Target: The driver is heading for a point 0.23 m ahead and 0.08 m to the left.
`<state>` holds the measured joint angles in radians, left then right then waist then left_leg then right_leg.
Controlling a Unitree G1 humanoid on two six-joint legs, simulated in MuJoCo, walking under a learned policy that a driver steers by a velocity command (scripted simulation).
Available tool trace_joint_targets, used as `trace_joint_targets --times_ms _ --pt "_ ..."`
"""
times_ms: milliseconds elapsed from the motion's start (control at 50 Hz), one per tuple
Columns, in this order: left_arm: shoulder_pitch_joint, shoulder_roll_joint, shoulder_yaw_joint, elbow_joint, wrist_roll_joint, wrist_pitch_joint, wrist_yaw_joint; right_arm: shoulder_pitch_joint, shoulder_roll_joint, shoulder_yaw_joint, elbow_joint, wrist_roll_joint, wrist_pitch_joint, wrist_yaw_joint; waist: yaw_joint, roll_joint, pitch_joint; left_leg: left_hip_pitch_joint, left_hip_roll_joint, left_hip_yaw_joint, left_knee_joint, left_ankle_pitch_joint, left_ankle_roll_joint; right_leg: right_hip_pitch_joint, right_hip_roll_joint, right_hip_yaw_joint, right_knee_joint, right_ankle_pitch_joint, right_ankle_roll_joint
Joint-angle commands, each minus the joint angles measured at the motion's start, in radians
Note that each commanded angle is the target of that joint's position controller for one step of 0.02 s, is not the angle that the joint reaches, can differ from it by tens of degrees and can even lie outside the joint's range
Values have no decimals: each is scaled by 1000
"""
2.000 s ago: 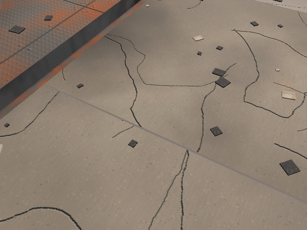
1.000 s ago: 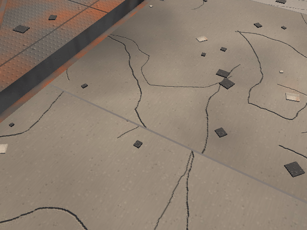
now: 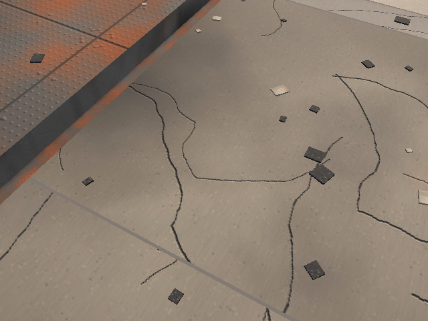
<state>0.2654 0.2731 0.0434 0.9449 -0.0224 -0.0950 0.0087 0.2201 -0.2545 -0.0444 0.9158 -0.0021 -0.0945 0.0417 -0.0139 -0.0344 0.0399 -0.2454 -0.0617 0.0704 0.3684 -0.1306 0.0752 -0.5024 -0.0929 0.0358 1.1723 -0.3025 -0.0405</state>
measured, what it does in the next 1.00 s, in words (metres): walks ahead: right foot, then left foot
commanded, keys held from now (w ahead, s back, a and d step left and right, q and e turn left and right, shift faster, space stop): no key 1.00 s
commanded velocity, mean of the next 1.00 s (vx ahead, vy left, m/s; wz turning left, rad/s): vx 0.12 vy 0.00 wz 0.00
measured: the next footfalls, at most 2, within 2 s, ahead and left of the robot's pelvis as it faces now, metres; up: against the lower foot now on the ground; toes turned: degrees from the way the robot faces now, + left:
right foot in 0.28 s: +0.32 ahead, -0.13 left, +0.00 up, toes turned +0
left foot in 0.56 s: +0.24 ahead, +0.11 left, +0.00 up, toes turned +1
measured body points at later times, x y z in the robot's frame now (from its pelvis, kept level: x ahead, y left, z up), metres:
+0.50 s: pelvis +0.19 -0.04 -0.01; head +0.21 -0.05 +0.44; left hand +0.31 +0.21 -0.13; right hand +0.25 -0.31 -0.16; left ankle +0.16 +0.11 -0.72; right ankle +0.28 -0.13 -0.74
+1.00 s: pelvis +0.24 -0.02 -0.01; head +0.26 -0.01 +0.44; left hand +0.32 +0.24 -0.15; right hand +0.27 -0.26 -0.16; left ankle +0.20 +0.11 -0.74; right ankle +0.28 -0.13 -0.74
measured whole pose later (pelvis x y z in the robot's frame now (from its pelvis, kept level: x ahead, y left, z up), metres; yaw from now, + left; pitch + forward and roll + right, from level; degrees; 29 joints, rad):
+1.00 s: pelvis +0.24 -0.02 -0.01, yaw +1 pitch -1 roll +0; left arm 0.15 0.23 0.04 1.03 0.00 0.00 0.03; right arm 0.23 -0.21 -0.01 1.08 0.00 -0.01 -0.03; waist -0.01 0.00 0.04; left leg -0.15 0.02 0.01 0.50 -0.34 -0.01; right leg -0.28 0.00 -0.02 0.50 -0.21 -0.01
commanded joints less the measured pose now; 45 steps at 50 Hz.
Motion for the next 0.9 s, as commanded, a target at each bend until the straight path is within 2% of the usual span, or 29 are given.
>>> trace_joint_targets --times_ms 20,60,80,120,160,200,240,260,280,300,320,340,360,380,400,420,460,480,520,540,560,580,600,620,640,680,720,900 --pt "77 44 16 -40 10 17 10 -28 -107 -16 -36 -3 -25 -4 50 95 -3 -14 268 -228 -260 167 182 -65 -64 21 -65 76 23" --pt "4 52 18 -75 24 17 13 -7 -130 -19 -21 -10 -21 -18 45 83 14 -11 252 -154 -235 424 175 -93 -54 3 -204 166 51" --pt "-26 41 13 -85 27 13 10 -3 -131 -18 -17 -10 -16 -25 39 83 7 -15 224 -105 -217 496 155 -64 -40 -12 -306 234 54" --pt "-109 17 2 -103 27 6 1 36 -141 -16 -2 -7 -8 -35 2 88 -12 -8 190 -55 -195 524 125 9 4 -48 -474 373 52" --pt "-156 27 1 -116 21 7 -6 77 -158 -16 21 -1 2 -40 -20 92 -36 48 209 -68 -174 492 120 49 31 -44 -558 445 51" --pt "-181 50 5 -129 23 8 -13 79 -156 -15 37 8 16 -45 -18 102 -43 123 239 -92 -128 476 108 50 38 -19 -614 420 34" --pt "-161 86 16 -131 31 3 -19 58 -161 -18 45 14 30 -51 9 105 -61 180 261 -123 -51 455 85 86 46 -4 -665 364 6" --pt "-110 99 23 -112 37 0 -20 39 -158 -17 45 17 36 -53 43 92 -79 187 243 -120 18 443 64 156 58 -15 -721 396 -10" --pt "-50 145 39 -90 45 -4 -14 75 -141 -13 50 8 38 -53 53 43 -121 174 182 -99 132 412 27 277 43 -7 -764 616 -31" --pt "0 211 49 -86 57 -2 -9 167 -94 4 51 -19 30 -49 17 -76 -238 34 108 -71 316 140 -18 528 -100 113 -667 1023 -101" --pt "38 158 33 -71 55 16 -7 285 1 36 90 -13 31 -43 5 -228 -362 -136 31 -64 550 -380 -74 715 -275 309 -666 1105 -270" --pt "49 81 11 -71 38 27 -14 240 -67 22 95 8 43 -41 36 -162 -371 -174 38 -131 663 -588 -96 660 -278 371 -719 914 -291" --pt "-9 84 8 -76 27 30 -19 169 -117 7 76 22 59 -46 29 -103 -286 -217 67 -151 711 -568 -99 558 -247 346 -768 680 -255" --pt "-78 84 4 -88 30 32 -18 116 -119 2 70 23 78 -57 15 -53 -214 -228 94 -144 702 -520 -107 452 -218 313 -811 508 -221" --pt "-147 85 2 -101 35 35 -15 87 -114 -2 66 16 97 -69 -3 -42 -157 -206 117 -143 648 -469 -116 342 -192 276 -859 366 -194" --pt "-193 92 4 -107 44 39 -11 85 -101 -1 65 12 112 -78 -26 -73 -132 -149 131 -137 567 -422 -122 256 -159 241 -896 246 -167" --pt "-217 93 7 -104 54 51 -4 103 -69 5 85 6 121 -89 -35 -106 -123 -37 109 -97 436 -355 -126 163 -112 175 -926 165 -153" --pt "-210 90 6 -98 51 54 0 110 -62 6 96 3 121 -89 -35 -103 -137 6 104 -89 376 -293 -122 156 -103 158 -928 135 -152" --pt "-214 89 5 -87 31 60 6 129 -50 7 118 -4 121 -82 -51 -86 -145 101 90 -60 219 -117 -102 127 -81 125 -922 2 -131" --pt "-199 83 3 -77 23 63 8 121 -54 6 122 -14 122 -78 -51 -75 -131 136 84 -52 160 -67 -86 103 -62 112 -923 -101 -101" --pt "-169 67 -2 -60 22 64 8 100 -69 6 113 -27 122 -75 -42 -48 -98 138 110 -81 110 -40 -64 80 -39 100 -921 -191 -56" --pt "-153 66 -3 -52 29 65 7 77 -98 5 96 -29 121 -77 -20 -11 -51 99 164 -134 46 -102 -35 71 -11 80 -889 -219 -19" --pt "-139 58 0 -58 31 70 11 50 -148 -7 108 -11 115 -76 23 117 -1 -64 156 -139 27 -301 -8 157 56 3 -862 -142 11" --pt "-149 60 -1 -50 38 71 15 21 -112 0 104 -7 101 -74 17 132 15 -144 147 -142 -17 -362 -16 252 65 -7 -806 -48 21" --pt "-137 58 2 -44 35 71 18 11 -90 6 109 -12 88 -74 27 143 8 -160 149 -143 -35 -343 -35 296 67 -14 -778 20 14" --pt "-116 63 5 -24 33 72 21 3 -88 5 111 -7 69 -73 27 120 -4 -123 140 -131 -19 -231 -59 311 65 -15 -752 117 -4" --pt "-111 54 5 -11 30 71 18 38 -84 7 126 -2 61 -73 14 87 -30 -70 134 -120 10 -138 -61 312 60 -15 -742 197 -13" --pt "-107 55 8 33 22 86 19 70 -76 13 146 1 73 -75 3 40 -57 -3 118 -96 46 27 -56 347 58 -19 -706 348 -10"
